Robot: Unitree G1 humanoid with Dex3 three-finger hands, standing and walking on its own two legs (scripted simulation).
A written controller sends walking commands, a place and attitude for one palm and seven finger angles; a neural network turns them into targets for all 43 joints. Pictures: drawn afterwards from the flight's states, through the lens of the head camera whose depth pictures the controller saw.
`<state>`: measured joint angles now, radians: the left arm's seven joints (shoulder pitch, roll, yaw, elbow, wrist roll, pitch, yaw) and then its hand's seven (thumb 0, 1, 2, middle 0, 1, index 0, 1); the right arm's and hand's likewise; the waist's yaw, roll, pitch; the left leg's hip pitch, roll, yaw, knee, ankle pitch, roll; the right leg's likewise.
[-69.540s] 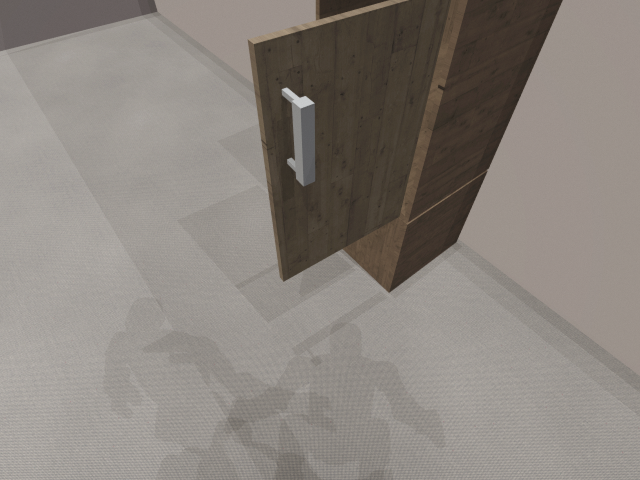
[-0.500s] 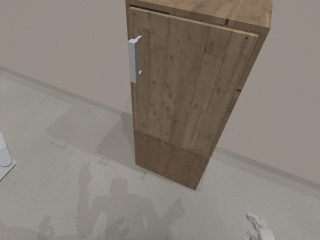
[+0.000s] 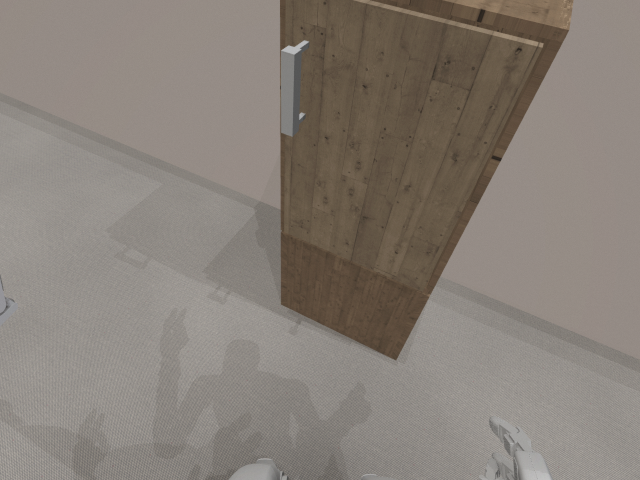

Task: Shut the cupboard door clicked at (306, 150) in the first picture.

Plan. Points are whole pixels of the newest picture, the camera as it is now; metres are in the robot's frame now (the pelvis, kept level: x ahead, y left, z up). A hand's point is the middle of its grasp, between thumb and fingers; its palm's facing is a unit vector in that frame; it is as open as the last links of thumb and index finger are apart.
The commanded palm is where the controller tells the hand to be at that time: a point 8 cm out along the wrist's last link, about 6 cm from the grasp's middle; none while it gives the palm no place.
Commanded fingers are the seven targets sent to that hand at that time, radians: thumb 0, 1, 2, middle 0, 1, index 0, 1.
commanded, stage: step back with the hand held close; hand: left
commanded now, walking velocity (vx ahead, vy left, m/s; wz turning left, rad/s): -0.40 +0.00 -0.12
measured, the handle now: (296, 89) +0.73 +0.07 +0.12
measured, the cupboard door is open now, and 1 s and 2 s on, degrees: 0 0 0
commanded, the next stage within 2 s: stop stepping back and stand still in 0.52 s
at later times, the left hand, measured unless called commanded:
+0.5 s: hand out of the picture +0.13 +0.25 +0.24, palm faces +0.45 -0.77 -0.46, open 7.4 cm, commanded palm +0.09 +0.27 +0.21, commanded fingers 0.00 0.90 0.90 -0.20 -0.30 -0.20 -0.30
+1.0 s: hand out of the picture +0.06 +0.26 +0.21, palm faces +0.44 -0.80 -0.42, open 7.4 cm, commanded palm +0.02 +0.27 +0.21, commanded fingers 0.00 0.90 0.90 -0.20 -0.30 -0.20 -0.30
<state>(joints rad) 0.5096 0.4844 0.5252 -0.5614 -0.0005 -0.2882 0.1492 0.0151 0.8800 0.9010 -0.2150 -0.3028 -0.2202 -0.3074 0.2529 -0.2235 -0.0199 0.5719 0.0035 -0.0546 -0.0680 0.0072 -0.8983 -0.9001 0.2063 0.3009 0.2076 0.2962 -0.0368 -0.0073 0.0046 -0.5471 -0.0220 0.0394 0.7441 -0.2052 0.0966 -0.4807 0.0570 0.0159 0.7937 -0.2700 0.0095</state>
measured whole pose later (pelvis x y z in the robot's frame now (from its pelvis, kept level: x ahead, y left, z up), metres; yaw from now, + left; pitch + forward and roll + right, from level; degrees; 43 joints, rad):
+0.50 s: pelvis -0.07 -0.02 +0.03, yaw -4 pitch +3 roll -1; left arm 0.54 0.51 0.49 -0.52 -0.03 -0.26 0.15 0.01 0.88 0.90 -0.22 -0.30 -0.22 -0.31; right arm 0.25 -0.22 -0.02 0.64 -0.01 -0.03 -0.08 0.01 -0.90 -0.90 0.21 0.30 0.21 0.30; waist 0.01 -0.04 -0.17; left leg -0.47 0.00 -0.01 0.81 -0.34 -0.04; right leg -0.25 0.04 0.06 0.52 -0.33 -0.01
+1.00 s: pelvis -0.17 +0.00 +0.03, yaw -8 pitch +1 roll +0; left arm 0.55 0.45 0.47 -0.39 -0.06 -0.18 0.18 0.01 0.88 0.90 -0.21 -0.30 -0.22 -0.31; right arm 0.32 -0.22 0.02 0.67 0.01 -0.04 -0.06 0.01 -0.90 -0.90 0.21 0.30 0.21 0.30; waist 0.00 -0.01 -0.16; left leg -0.45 0.01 0.02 0.83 -0.34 0.00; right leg -0.13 0.03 -0.03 0.46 -0.35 -0.04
